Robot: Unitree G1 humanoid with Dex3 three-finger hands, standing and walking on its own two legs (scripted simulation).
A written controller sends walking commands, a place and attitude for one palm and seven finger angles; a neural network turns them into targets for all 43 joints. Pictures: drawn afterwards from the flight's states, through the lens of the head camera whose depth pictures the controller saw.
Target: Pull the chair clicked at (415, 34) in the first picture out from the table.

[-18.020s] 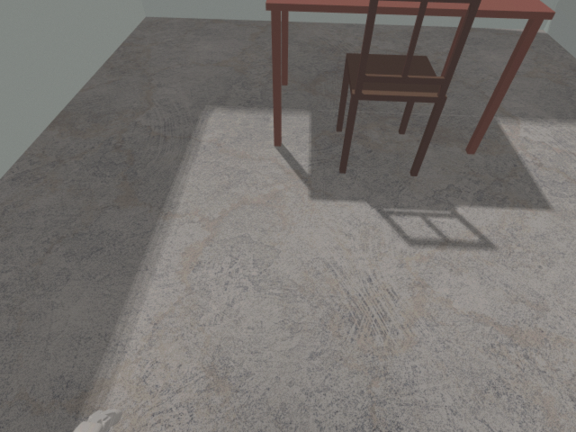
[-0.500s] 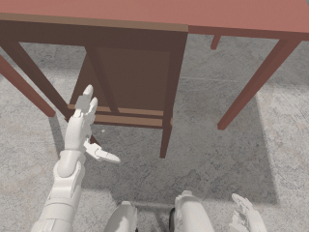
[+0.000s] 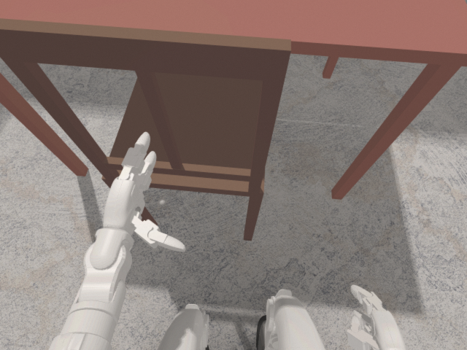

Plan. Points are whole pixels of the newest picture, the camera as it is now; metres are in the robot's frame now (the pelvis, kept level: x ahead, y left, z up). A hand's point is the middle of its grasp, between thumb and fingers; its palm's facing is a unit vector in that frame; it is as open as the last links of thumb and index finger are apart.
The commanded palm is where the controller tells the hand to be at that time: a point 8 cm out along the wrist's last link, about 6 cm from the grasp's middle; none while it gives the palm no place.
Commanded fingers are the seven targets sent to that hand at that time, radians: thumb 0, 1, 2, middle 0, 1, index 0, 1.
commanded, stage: push the fingers through the gap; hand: left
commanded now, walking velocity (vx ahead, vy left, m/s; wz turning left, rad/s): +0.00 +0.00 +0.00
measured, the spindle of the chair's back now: (164, 128) +0.49 +0.13 +0.03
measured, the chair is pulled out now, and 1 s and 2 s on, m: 0.00 0.00 0.00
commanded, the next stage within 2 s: hook a spindle and tug to test in 1.46 s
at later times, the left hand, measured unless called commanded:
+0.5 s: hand (168, 174) +0.40 +0.12 +0.02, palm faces -0.11 -0.99 -0.05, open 17.0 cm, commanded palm +0.38 +0.18 +0.02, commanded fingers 0.00 -0.50 0.30 -0.06 -0.08 -0.06 -0.08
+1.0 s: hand (174, 149) +0.46 +0.11 +0.01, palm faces -0.09 -0.99 -0.04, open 17.0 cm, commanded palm +0.43 +0.18 +0.02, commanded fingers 0.00 -0.50 0.30 -0.06 -0.08 -0.06 -0.08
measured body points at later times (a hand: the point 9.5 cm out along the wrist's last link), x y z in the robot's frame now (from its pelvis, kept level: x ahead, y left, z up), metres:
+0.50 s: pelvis -0.01 +0.00 +0.00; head +0.13 +0.00 +0.43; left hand +0.40 +0.17 +0.02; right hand +0.10 -0.26 -0.12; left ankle -0.02 +0.12 -0.63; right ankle +0.06 -0.11 -0.63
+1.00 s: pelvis -0.01 +0.00 -0.01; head +0.15 -0.01 +0.42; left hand +0.46 +0.17 +0.02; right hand +0.06 -0.27 -0.13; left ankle -0.02 +0.12 -0.63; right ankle +0.06 -0.11 -0.63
